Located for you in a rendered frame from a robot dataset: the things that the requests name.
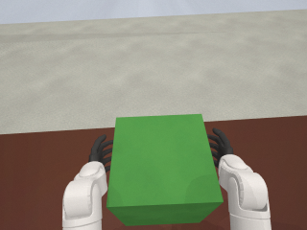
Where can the robot left hand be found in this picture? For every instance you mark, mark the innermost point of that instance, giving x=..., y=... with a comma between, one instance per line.
x=97, y=153

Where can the robot left forearm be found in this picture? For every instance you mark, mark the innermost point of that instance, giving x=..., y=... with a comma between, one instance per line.
x=82, y=198

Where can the robot right forearm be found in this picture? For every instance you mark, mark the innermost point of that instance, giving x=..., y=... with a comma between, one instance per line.
x=247, y=195

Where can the carton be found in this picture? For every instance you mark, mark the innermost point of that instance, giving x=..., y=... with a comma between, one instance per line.
x=162, y=171

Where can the robot right hand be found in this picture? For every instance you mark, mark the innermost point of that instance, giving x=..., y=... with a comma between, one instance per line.
x=223, y=148

